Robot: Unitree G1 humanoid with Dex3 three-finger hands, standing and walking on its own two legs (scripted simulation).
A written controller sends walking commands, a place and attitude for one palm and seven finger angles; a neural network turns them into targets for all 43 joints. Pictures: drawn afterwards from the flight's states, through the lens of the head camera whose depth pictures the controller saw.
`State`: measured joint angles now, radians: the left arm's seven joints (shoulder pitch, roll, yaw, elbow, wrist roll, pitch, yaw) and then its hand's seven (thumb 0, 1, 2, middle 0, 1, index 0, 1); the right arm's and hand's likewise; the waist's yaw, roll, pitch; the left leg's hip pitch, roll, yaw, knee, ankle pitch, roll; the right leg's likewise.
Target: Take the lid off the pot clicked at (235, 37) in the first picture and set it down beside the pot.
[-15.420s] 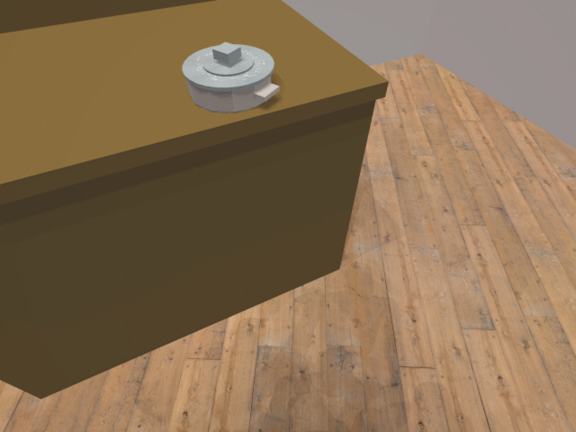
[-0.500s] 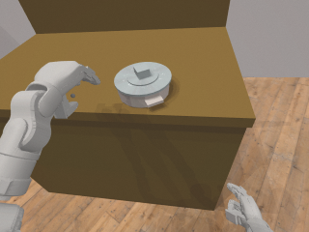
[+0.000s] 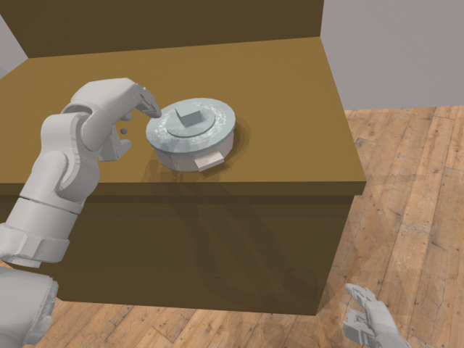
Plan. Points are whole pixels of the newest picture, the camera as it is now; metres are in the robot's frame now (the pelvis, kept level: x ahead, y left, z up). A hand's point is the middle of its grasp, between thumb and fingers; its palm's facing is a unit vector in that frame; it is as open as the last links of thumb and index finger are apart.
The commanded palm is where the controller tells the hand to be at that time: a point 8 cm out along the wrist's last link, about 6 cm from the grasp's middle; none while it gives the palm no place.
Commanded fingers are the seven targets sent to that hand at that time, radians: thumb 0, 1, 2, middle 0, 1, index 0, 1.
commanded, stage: move the open hand above the knob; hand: left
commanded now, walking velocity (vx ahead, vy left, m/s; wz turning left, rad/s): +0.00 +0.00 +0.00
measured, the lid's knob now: (188, 113) +0.51 +0.14 +0.16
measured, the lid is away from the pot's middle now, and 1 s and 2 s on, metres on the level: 0.00 0.00 0.00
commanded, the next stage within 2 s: none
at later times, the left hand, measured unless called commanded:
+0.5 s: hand (153, 106) +0.44 +0.17 +0.22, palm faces -0.16 -0.06 -0.98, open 9.8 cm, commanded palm +0.41 +0.18 +0.29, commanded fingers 0.00 -0.37 1.72 -0.89 -0.08 -0.89 -0.08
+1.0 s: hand (183, 83) +0.50 +0.13 +0.23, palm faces -0.23 -0.07 -0.97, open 9.8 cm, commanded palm +0.47 +0.15 +0.29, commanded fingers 0.00 -0.37 1.72 -0.89 -0.08 -0.89 -0.08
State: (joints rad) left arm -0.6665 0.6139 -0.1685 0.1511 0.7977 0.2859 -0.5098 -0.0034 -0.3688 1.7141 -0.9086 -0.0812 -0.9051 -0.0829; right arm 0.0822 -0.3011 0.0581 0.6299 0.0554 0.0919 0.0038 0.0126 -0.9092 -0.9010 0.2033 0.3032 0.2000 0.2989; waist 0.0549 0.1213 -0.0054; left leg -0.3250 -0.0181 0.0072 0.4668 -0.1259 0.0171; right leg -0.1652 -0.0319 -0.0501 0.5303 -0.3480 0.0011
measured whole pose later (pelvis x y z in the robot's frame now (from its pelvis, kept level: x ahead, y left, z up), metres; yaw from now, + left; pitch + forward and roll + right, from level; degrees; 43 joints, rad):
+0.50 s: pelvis +0.02 +0.00 +0.00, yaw +0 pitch +2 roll +1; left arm -0.88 0.55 -0.24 0.37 0.83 0.35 -0.54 0.00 -0.37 1.71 -0.91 -0.08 -0.90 -0.08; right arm 0.10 -0.30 0.05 0.64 0.06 0.12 0.01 0.01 -0.91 -0.90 0.20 0.30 0.20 0.30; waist 0.02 0.10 -0.03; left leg -0.35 -0.03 0.01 0.48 -0.17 0.02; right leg -0.18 -0.04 -0.04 0.53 -0.38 0.00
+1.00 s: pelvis +0.03 +0.00 +0.00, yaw -1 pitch +4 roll +1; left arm -1.18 0.45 -0.29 0.79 0.89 0.36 -0.51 0.00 -0.37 1.71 -0.91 -0.08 -0.90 -0.08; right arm 0.18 -0.29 0.04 0.69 0.05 0.13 0.00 0.01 -0.91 -0.90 0.20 0.30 0.20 0.30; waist -0.04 0.07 -0.05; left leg -0.37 -0.02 0.03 0.47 -0.17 0.02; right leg -0.22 -0.04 -0.02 0.53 -0.38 0.00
